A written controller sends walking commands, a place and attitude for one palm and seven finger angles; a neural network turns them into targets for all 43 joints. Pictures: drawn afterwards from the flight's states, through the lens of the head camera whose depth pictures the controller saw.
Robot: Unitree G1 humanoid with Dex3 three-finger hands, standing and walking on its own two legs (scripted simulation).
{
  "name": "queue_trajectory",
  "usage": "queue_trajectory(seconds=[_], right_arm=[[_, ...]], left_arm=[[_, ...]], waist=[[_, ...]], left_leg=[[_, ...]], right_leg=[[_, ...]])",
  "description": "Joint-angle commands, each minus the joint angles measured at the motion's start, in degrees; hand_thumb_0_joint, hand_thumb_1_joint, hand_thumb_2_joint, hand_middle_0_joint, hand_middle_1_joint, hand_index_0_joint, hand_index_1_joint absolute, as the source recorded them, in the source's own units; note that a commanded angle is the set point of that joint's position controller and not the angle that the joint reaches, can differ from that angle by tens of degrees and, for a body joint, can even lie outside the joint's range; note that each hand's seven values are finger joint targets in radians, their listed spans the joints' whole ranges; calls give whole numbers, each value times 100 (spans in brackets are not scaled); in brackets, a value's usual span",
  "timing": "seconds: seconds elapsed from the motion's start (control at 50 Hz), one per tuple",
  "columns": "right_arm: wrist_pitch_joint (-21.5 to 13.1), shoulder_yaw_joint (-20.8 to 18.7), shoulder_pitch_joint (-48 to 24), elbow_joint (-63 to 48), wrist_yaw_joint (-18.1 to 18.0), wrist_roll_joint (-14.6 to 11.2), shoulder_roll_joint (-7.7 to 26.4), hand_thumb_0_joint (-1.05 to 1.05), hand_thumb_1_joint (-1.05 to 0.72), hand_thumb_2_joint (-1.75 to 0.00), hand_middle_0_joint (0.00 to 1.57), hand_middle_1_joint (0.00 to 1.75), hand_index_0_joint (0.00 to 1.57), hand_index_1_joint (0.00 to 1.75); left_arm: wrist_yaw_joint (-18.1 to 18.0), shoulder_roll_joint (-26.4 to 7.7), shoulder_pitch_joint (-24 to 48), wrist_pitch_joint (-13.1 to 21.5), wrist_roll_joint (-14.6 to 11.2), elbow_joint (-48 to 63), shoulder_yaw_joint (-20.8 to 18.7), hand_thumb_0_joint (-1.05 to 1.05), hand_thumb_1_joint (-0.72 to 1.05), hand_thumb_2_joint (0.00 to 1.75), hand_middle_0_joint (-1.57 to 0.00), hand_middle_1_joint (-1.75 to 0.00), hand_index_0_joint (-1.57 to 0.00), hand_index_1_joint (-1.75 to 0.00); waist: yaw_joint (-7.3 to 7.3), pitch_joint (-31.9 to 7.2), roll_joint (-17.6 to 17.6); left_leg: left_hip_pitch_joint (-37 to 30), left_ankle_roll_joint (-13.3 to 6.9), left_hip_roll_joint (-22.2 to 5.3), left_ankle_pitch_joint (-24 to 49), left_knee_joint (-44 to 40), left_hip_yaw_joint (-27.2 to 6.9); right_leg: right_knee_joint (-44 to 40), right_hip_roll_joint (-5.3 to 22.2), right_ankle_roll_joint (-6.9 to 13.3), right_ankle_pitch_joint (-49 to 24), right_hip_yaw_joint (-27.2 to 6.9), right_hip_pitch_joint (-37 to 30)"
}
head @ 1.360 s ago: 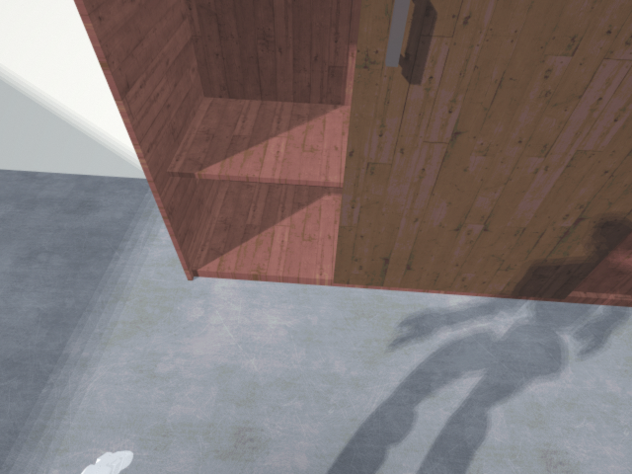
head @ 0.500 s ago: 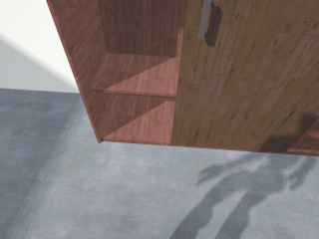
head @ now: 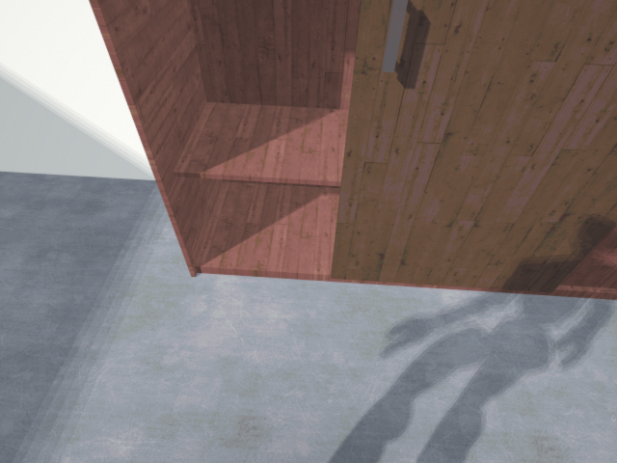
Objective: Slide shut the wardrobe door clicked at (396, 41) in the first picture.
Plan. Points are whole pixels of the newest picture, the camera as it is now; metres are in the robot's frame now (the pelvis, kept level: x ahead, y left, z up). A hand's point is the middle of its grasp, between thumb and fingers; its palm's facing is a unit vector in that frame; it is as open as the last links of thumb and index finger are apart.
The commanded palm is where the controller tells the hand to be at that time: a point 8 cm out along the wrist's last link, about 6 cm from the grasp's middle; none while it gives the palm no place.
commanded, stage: look at it before walking up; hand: right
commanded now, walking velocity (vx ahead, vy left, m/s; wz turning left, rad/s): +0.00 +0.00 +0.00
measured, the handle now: (393, 29) +0.86 -0.12 +0.20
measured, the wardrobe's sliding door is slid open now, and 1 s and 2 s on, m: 0.54 0.54 0.54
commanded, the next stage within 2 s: take the last steps up to it in 0.08 s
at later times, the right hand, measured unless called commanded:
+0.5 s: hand out of the picture +0.03 -0.21 -0.19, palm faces +0.03 +0.98 -0.19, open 7.4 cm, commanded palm none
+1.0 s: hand (417, 371) +0.32 -0.18 -0.19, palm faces +0.01 +0.98 -0.20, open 7.4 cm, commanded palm none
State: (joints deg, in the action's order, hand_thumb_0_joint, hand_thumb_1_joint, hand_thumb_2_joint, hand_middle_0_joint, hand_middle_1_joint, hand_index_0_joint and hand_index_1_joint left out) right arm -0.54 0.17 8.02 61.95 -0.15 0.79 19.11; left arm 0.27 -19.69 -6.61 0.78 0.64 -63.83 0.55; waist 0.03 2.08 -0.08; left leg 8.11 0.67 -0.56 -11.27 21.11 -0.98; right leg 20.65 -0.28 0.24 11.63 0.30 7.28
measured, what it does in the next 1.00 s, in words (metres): walks ahead: left foot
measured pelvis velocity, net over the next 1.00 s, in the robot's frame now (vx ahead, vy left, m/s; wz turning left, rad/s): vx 0.21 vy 0.01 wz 0.00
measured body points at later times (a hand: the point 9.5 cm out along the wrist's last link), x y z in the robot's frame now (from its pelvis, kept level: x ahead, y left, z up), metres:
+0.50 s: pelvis +0.04 -0.01 -0.02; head +0.04 -0.03 +0.43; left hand +0.06 +0.24 -0.16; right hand +0.03 -0.26 -0.18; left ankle +0.00 +0.13 -0.75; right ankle +0.00 -0.12 -0.75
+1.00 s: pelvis +0.21 +0.01 -0.03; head +0.24 +0.01 +0.42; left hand +0.08 +0.21 -0.17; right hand +0.32 -0.23 -0.17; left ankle +0.28 +0.11 -0.75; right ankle +0.07 -0.10 -0.66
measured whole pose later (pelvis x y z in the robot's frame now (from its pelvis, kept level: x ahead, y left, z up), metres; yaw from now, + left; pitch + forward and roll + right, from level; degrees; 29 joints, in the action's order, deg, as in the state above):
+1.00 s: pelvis +0.21 +0.01 -0.03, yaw +0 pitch -3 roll +2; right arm -4.1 -3.4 7.0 57.3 -0.6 1.0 10.4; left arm -0.9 -7.0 -27.0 1.0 0.7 -69.4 -1.9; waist -2.5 6.0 -1.5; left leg 21.0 -2.9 -1.4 -12.9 36.5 9.0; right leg 67.8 2.8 2.4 27.9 1.3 13.8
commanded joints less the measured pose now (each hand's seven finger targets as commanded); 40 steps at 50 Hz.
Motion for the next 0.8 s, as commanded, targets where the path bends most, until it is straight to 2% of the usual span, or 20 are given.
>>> queue_trajectory(seconds=[0.0, 0.18, 0.22, 0.26, 0.3, 0.32, 0.38, 0.42, 0.46, 0.48, 0.5, 0.52, 0.54, 0.56, 0.58, 0.64, 0.7, 0.72, 0.76, 0.78], right_arm=[[-116, -213, -241, -385, -59, -15, 1202, 0, -90, -90, 20, 30, 20, 30], [-112, -213, -226, -366, -56, -14, 1197, 0, -90, -90, 20, 30, 20, 30], [-12, -63, 201, -172, -83, -14, 481, 0, -90, -90, 20, 30, 20, 30], [56, -65, 389, -131, -53, 17, 482, 0, -90, -90, 20, 30, 20, 30], [67, -111, 546, -147, -8, 38, 494, 0, -90, -90, 20, 30, 20, 30], [57, -136, 666, -160, 5, 46, 508, 0, -90, -90, 20, 30, 20, 30], [8, -224, 1014, -135, 7, 30, 502, 0, -90, -90, 20, 30, 20, 30], [-45, -290, 1294, -99, -16, 23, 526, 0, -90, -90, 20, 30, 20, 30], [-101, -342, 1284, -137, -45, 26, 414, 0, -90, -90, 20, 30, 20, 30], [-101, -341, 1168, -165, -38, 20, 316, 0, -90, -90, 20, 30, 20, 30], [-91, -307, 993, -221, -17, 7, 64, 0, -90, -90, 20, 30, 20, 30], [-134, -245, 670, -374, 1, 5, -257, 0, -90, -90, 20, 30, 20, 30], [-205, -229, 272, -581, -46, 42, -240, 0, -90, -90, 20, 30, 20, 30], [-214, -276, 189, -555, -38, 39, -245, 0, -90, -90, 20, 30, 20, 30], [-211, -288, 218, -503, 4, 31, -366, 0, -90, -90, 20, 30, 20, 30], [-126, -295, 167, -516, 124, 37, -630, 0, -90, -90, 20, 30, 20, 30], [-102, -269, -113, -633, 172, 23, -795, 0, -90, -90, 20, 30, 20, 30], [-115, -272, -219, -676, 178, 14, -815, 0, -90, -90, 20, 30, 20, 30], [-119, -278, -261, -678, 166, 3, -856, 0, -90, -90, 20, 30, 20, 30], [-122, -293, -144, -648, 152, 3, -821, 0, -90, -90, 20, 30, 20, 30]], left_arm=[[-105, -1145, 256, 120, -28, 375, -250, 0, 90, 90, -20, -30, -20, -30], [-103, -1168, 258, 119, -25, 366, -243, 0, 90, 90, -20, -30, -20, -30], [-73, -420, -86, 20, 8, 203, -73, 0, 90, 90, -20, -30, -20, -30], [-50, -393, -261, -41, 46, 145, -81, 0, 90, 90, -20, -30, -20, -30], [-40, -381, -334, -51, 65, 196, -110, 0, 90, 90, -20, -30, -20, -30], [-36, -359, -386, -45, 63, 215, -122, 0, 90, 90, -20, -30, -20, -30], [-44, -154, -540, 27, 62, 285, -119, 0, 90, 90, -20, -30, -20, -30], [-55, -28, -645, 67, 52, 340, -155, 0, 90, 90, -20, -30, -20, -30], [-72, 131, -950, 137, 29, 311, -175, 0, 90, 90, -20, -30, -20, -30], [-79, 171, -1260, 181, 14, 229, -182, 0, 90, 90, -20, -30, -20, -30], [-97, 32, -1768, 234, 30, 37, -230, 0, 90, 90, -20, -30, -20, -30], [-158, -394, -2599, 286, 75, -241, -364, 0, 90, 90, -20, -30, -20, -30], [-246, -225, -3016, 288, 98, -394, -325, 0, 90, 90, -20, -30, -20, -30], [-297, -9, -2981, 292, 80, -367, -265, 0, 90, 90, -20, -30, -20, -30], [-308, 73, -2724, 320, 78, -265, -249, 0, 90, 90, -20, -30, -20, -30], [-327, 279, -2516, 404, 57, -192, -260, 0, 90, 90, -20, -30, -20, -30], [-345, 474, -2603, 435, 54, -280, -243, 0, 90, 90, -20, -30, -20, -30], [-345, 490, -2603, 436, 60, -283, -259, 0, 90, 90, -20, -30, -20, -30], [-341, 439, -2575, 406, 55, -346, -288, 0, 90, 90, -20, -30, -20, -30], [-340, 388, -2555, 390, 46, -364, -298, 0, 90, 90, -20, -30, -20, -30]], waist=[[-3, -404, 69], [1, -394, 47], [2, -481, 103], [24, -105, 134], [53, 273, 276], [69, 315, 342], [123, 475, 644], [108, 451, 811], [-45, 432, 706], [-192, 401, 416], [-404, 396, -479], [-691, 351, -1768], [-748, 657, -1578], [-633, 809, -812], [-492, 812, -553], [-301, 800, -511], [-265, 814, -766], [-274, 733, -624], [-223, 659, -723], [-133, 609, -754]], left_leg=[[-40, -216, -619, 730, -329, -515], [-31, -209, -615, 643, -355, -508], [-20, -93, -582, -163, -359, -445], [254, -131, -519, -1299, -360, -526], [454, -225, -511, -1866, -407, -684], [448, -282, -532, -2012, -415, -757], [172, -558, -793, -2076, -502, -1159], [105, -785, -1088, -1785, -577, -1431], [262, -904, -1171, -1121, -297, -1362], [577, -774, -915, -760, 150, -953], [1242, -483, -303, -468, 1289, -317], [2362, -167, 244, -930, 2963, 564], [3391, -164, 151, -2063, 3811, 320], [3537, -203, -169, -1950, 4236, 127], [3497, -185, -373, -1805, 4334, 98], [3213, -104, -486, -1126, 3933, 322], [2914, -91, -426, -485, 2954, 654], [2621, -124, -371, -347, 2521, 724], [1944, -221, -190, -121, 1939, 877], [1596, -291, -95, -61, 1824, 905]], right_leg=[[-344, 698, 140, -821, -609, -93], [-388, 698, 138, -783, -628, -101], [-275, 646, 43, -160, -510, -100], [-228, 564, 62, 967, -490, 248], [-120, 494, 106, 1599, -490, 667], [55, 461, 121, 1679, -460, 779], [825, 256, 88, 1366, -92, 1311], [1423, 230, 61, 1236, 203, 1393], [1212, 318, 67, 1165, 296, 1093], [763, 357, 123, 934, 215, 536], [133, 731, 360, 376, -578, -260], [-456, 1711, 853, -673, -2000, -1108], [-511, 2176, 1181, -2505, -2595, -1659], [-306, 2307, 1368, -3317, -2334, -1603], [-315, 2211, 1364, -3284, -1946, -1456], [-670, 1741, 1109, -2557, -1199, -1052], [-802, 1364, 885, -2645, -568, -880], [-783, 1340, 850, -2717, -495, -825], [-728, 1324, 808, -3097, -306, -609], [-564, 1370, 801, -3501, -248, -527]])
